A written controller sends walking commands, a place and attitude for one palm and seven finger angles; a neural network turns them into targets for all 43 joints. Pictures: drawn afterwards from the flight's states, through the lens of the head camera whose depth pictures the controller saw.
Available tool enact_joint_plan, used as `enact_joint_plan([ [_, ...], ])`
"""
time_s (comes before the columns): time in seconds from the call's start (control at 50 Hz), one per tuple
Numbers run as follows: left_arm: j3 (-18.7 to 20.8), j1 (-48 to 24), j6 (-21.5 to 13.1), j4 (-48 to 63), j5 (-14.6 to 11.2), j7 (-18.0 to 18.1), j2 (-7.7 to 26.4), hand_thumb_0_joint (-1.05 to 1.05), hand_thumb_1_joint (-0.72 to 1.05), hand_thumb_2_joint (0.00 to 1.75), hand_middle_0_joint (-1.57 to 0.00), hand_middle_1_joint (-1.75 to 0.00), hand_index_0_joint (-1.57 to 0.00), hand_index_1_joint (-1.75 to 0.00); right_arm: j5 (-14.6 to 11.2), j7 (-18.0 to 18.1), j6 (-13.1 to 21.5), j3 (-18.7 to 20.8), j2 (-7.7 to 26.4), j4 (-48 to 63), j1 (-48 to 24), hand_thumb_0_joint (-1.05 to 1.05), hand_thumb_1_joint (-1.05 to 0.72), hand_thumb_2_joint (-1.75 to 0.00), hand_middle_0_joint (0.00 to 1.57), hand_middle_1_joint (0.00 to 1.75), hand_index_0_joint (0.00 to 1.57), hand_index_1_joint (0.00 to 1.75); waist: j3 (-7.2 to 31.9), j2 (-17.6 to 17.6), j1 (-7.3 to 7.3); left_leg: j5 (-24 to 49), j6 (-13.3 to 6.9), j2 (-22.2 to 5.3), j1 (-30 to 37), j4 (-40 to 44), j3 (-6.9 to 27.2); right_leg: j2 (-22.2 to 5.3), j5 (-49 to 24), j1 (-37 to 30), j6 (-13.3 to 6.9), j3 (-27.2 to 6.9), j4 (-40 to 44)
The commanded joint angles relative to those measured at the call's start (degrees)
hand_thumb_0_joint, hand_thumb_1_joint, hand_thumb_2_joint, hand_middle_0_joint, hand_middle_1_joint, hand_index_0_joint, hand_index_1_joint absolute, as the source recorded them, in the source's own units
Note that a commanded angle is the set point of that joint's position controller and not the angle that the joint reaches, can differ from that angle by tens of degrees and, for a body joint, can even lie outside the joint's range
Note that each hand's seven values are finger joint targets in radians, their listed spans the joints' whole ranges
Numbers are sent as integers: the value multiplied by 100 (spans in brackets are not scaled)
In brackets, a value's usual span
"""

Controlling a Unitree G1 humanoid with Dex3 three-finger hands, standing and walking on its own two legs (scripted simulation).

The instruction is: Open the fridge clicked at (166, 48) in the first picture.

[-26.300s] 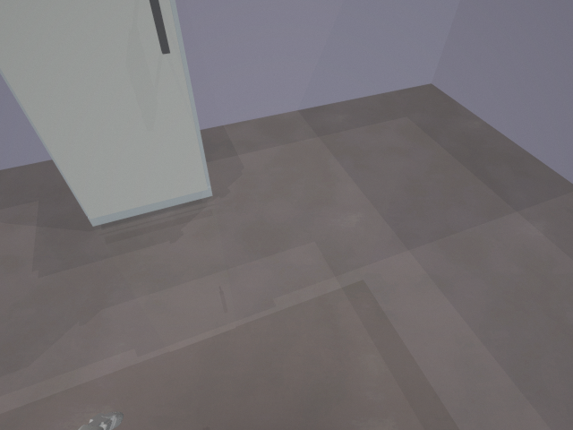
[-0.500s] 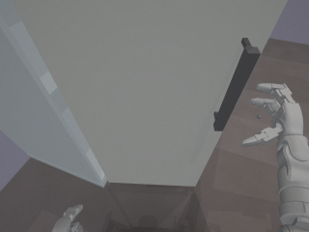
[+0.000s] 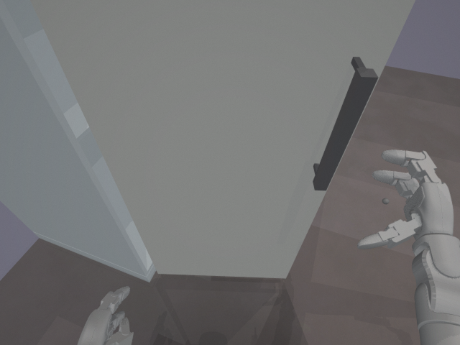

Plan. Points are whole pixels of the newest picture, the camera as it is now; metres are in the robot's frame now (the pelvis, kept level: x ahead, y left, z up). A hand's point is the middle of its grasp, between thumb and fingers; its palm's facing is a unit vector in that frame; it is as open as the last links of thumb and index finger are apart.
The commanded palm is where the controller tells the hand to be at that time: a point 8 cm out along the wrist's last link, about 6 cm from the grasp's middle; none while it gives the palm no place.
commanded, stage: slip the hand off the handle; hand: right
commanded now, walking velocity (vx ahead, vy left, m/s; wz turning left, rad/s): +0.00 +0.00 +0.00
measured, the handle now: (335, 132) +0.46 -0.17 +0.15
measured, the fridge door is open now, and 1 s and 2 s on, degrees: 72 72 72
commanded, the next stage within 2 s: draw the hand back to the body in 0.40 s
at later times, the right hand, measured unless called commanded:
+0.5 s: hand (403, 232) +0.27 -0.23 +0.12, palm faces +0.14 +0.98 -0.14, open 14.7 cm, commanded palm +0.25 -0.27 +0.13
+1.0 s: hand (438, 250) +0.23 -0.25 +0.14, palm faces +0.24 +0.97 -0.01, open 14.7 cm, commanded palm +0.20 -0.29 +0.16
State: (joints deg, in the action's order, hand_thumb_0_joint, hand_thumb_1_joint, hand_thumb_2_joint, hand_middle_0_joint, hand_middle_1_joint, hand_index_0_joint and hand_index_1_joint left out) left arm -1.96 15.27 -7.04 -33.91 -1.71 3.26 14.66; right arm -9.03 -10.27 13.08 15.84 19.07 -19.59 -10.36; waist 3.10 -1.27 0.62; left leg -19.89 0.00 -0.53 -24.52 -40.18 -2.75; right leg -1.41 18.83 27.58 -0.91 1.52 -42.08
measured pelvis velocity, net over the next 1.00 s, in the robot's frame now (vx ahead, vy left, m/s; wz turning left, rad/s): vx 0.01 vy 0.01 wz -0.03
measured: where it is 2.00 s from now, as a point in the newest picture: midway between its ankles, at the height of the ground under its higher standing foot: outside the picture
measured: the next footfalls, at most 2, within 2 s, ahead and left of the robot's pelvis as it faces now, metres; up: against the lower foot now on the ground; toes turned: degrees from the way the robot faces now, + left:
none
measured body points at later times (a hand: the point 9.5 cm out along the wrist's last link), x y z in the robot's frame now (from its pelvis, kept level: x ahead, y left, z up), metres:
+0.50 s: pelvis +0.00 +0.02 +0.00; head +0.01 +0.03 +0.45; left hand +0.19 +0.25 -0.08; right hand +0.26 -0.28 +0.13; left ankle +0.01 +0.12 -0.72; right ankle +0.03 -0.11 -0.72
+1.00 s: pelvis +0.01 +0.01 +0.01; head -0.02 +0.02 +0.46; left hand +0.21 +0.23 -0.05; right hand +0.21 -0.30 +0.15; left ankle +0.01 +0.12 -0.72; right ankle +0.03 -0.11 -0.72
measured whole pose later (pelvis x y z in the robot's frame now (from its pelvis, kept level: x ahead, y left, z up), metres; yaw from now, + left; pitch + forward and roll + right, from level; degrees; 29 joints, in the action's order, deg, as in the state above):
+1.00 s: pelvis +0.01 +0.01 +0.01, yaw -2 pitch -1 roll +1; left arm -3.5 13.5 -13.3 -34.4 -2.9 6.4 14.8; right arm -19.0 -13.3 -5.4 21.1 17.2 5.4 10.3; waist 4.0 -2.5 4.6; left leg -18.8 -0.5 -0.5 -14.6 -34.2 -4.2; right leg -1.1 17.2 18.3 -0.2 0.0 -36.2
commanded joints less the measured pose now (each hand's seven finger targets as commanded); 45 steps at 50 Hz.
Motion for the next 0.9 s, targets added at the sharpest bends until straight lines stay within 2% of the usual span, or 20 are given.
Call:
enact_joint_plan([
  [0.0,313,-420,-377,746,-56,119,790,0,90,90,-20,-30,-20,-30,-220,-92,467,307,1284,1478,-1771,0,55,-20,25,115,25,115,1331,-199,-71,644,-126,239,114,655,75,84,-541,-1014,-73,-289,745],
  [0.06,288,-481,-400,791,-98,143,781,0,90,90,-20,-30,-20,-30,-337,-282,211,228,1146,1393,-1253,0,55,-20,25,115,25,115,1214,-183,6,696,-111,196,243,732,82,123,-492,-907,-67,-232,794],
  [0.12,286,-511,-396,839,-119,152,786,0,90,90,-20,-30,-20,-30,-470,-392,-17,512,1312,1345,-758,0,55,-20,25,115,25,115,1030,137,104,814,-75,151,404,814,151,149,-550,-727,-83,-175,779],
  [0.16,268,-575,-418,934,-119,145,750,0,90,90,-20,-30,-20,-30,-518,-435,-43,420,1174,1642,-647,0,55,-20,25,115,25,115,1023,150,126,848,-67,147,427,812,136,163,-588,-759,-84,-170,790],
  [0.22,273,-612,-473,968,-90,147,733,0,90,90,-20,-30,-20,-30,-559,-415,109,655,1359,2104,-457,0,55,-20,25,115,25,115,1082,-29,156,1062,-70,146,505,761,192,179,-791,-832,-91,-140,707],
  [0.3,261,-617,-571,943,-52,160,710,0,90,90,-20,-30,-20,-30,-586,-373,338,675,1363,2558,-236,0,55,-20,25,115,25,115,1048,-96,97,1116,-45,152,445,740,232,185,-833,-851,-106,-138,622],
  [0.36,236,-620,-622,845,-55,216,720,0,90,90,-20,-30,-20,-30,-564,-419,366,539,1299,2516,-580,0,55,-20,25,115,25,115,878,-258,-6,767,-50,158,235,771,220,193,-580,-814,-88,-185,635],
  [0.38,247,-610,-636,784,-65,250,744,0,90,90,-20,-30,-20,-30,-579,-431,342,586,1392,2439,-694,0,55,-20,25,115,25,115,805,-94,-79,705,-27,146,209,826,279,177,-537,-771,-107,-167,579],
  [0.46,241,-621,-706,763,-94,308,739,0,90,90,-20,-30,-20,-30,-651,-635,200,450,1219,2203,-441,0,55,-20,25,115,25,115,954,-245,22,674,-40,111,275,818,254,194,-518,-803,-81,-185,629],
  [0.48,248,-584,-726,760,-93,315,755,0,90,90,-20,-30,-20,-30,-686,-654,160,459,1229,2168,-467,0,55,-20,25,115,25,115,1017,-57,-3,744,-30,109,323,810,270,191,-572,-797,-97,-203,589],
  [0.5,255,-593,-739,749,-95,326,761,0,90,90,-20,-30,-20,-30,-695,-685,121,509,1294,2140,-483,0,55,-20,25,115,25,115,1050,-175,30,791,-26,92,321,792,280,188,-598,-786,-86,-195,583],
  [0.52,213,-790,-809,776,-245,390,721,0,90,90,-20,-30,-20,-30,-1705,-717,-428,1040,963,1743,-431,0,55,-20,25,115,25,115,1414,41,261,720,-65,28,893,1011,358,207,-501,-853,-29,-251,733],
  [0.54,172,-890,-888,846,-259,430,714,0,90,90,-20,-30,-20,-30,-1722,-760,-681,859,952,2200,-596,0,55,-20,25,115,25,115,1515,-101,269,872,-38,-3,1009,1042,342,207,-615,-1010,-45,-235,785],
  [0.58,156,-839,-974,882,-218,445,715,0,90,90,-20,-30,-20,-30,-1599,-650,-969,1148,1298,2483,-210,0,55,-20,25,115,25,115,1617,-49,405,1262,-43,32,1139,955,215,194,-961,-1115,-60,-272,864],
  [0.64,160,-705,-965,923,-146,307,647,0,90,90,-20,-30,-20,-30,-955,-290,-1122,853,1212,2946,409,0,55,-20,25,115,25,115,1014,-106,356,1621,-43,73,791,857,64,152,-1300,-1110,-101,-215,993],
  [0.66,155,-701,-956,961,-131,256,630,0,90,90,-20,-30,-20,-30,-856,-211,-1100,714,1074,3185,480,0,55,-20,25,115,25,115,933,-157,332,1609,-64,96,751,841,16,145,-1347,-1147,-96,-227,1030],
  [0.72,172,-718,-936,964,-125,218,650,0,90,90,-20,-30,-20,-30,-1027,-181,-1157,850,936,3352,872,0,55,-20,25,115,25,115,826,74,342,1679,-67,131,844,913,-2,130,-1362,-1193,-73,-204,1044],
  [0.78,181,-764,-911,886,-147,288,695,0,90,90,-20,-30,-20,-30,-1256,-282,-1266,1132,1046,3340,936,0,55,-20,25,115,25,115,733,229,316,1541,-30,134,860,1075,73,143,-1177,-1195,-74,-164,1029],
  [0.82,161,-803,-902,907,-160,306,651,0,90,90,-20,-30,-20,-30,-1210,-321,-1346,996,943,3553,813,0,55,-20,25,115,25,115,720,-121,301,1418,-49,124,806,1085,47,160,-1135,-1295,-61,-174,1116],
  [0.88,148,-817,-911,881,-156,340,660,0,90,90,-20,-30,-20,-30,-1112,-314,-1410,953,1036,3837,724,0,55,-20,25,115,25,115,717,-200,266,1297,-64,140,830,1137,51,148,-1104,-1387,-74,-199,1139],
])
